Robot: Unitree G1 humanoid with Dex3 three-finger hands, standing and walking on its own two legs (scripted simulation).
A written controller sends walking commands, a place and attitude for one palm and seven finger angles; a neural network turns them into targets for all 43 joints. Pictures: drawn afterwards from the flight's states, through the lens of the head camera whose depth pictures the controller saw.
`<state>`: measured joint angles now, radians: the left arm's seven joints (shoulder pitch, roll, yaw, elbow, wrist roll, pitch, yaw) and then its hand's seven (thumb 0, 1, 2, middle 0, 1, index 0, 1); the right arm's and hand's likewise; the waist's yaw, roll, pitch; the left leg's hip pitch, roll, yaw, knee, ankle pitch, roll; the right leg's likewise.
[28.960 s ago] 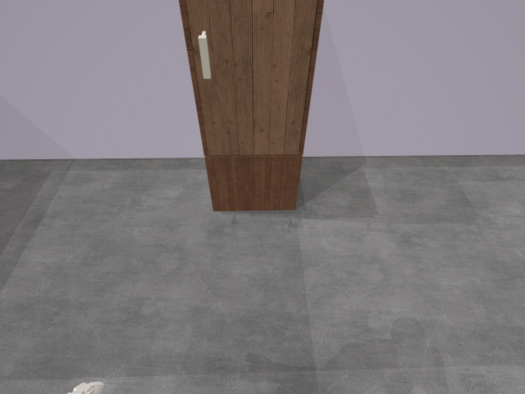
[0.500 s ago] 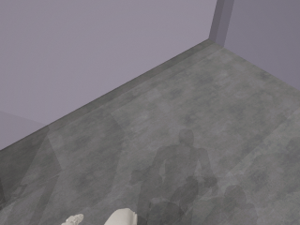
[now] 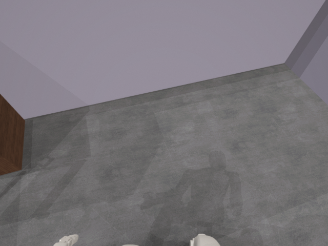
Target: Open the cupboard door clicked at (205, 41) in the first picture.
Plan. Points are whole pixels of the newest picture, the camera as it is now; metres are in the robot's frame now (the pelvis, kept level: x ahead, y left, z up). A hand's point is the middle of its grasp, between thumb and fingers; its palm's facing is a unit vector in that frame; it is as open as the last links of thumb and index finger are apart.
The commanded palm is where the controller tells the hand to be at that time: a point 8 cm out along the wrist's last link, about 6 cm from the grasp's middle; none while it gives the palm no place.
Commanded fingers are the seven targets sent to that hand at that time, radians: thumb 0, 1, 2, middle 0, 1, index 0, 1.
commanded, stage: turn to face it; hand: left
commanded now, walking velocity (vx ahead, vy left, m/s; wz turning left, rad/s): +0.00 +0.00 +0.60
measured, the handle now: out of the picture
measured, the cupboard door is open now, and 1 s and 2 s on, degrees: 45 45 45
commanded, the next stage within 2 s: take the last steps up to it in 1.78 s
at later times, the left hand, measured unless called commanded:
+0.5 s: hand out of the picture -0.01 +0.18 -0.18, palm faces +0.36 -0.90 -0.23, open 7.4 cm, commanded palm none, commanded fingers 0.00 0.90 0.90 -0.20 -0.30 -0.20 -0.30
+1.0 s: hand out of the picture -0.01 +0.17 -0.15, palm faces +0.58 -0.76 -0.29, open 7.4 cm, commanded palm none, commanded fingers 0.00 0.90 0.90 -0.20 -0.30 -0.20 -0.30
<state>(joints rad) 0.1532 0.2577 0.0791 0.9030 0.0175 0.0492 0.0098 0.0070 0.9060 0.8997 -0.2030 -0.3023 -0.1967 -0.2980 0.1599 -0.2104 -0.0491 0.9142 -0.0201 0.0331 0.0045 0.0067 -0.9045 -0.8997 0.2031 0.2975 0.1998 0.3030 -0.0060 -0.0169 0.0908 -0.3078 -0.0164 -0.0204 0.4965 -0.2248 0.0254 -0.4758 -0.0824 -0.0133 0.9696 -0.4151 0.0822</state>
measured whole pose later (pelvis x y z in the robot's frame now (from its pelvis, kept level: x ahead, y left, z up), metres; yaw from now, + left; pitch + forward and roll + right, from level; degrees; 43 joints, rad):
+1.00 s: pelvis +0.03 -0.05 -0.01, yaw +37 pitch +1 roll +1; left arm 0.17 0.18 0.04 0.86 0.02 0.00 0.02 0.00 0.90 0.90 -0.21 -0.30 -0.20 -0.30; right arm 0.15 -0.25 -0.09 0.93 -0.01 0.08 0.02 0.01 -0.91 -0.90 0.20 0.30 0.20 0.30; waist -0.02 0.04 0.10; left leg -0.50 -0.04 -0.05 1.07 -0.46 -0.04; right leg -0.26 -0.07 -0.11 0.58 -0.34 -0.01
